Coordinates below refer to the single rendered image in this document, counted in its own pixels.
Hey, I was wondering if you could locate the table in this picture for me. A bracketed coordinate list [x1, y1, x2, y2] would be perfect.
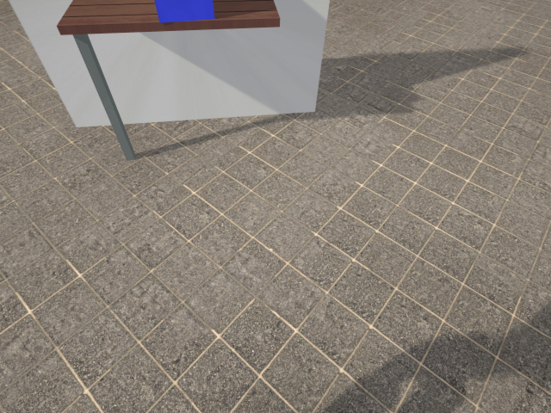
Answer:
[57, 0, 280, 161]

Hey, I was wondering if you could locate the carton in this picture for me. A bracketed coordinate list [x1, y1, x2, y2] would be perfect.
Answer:
[155, 0, 214, 23]

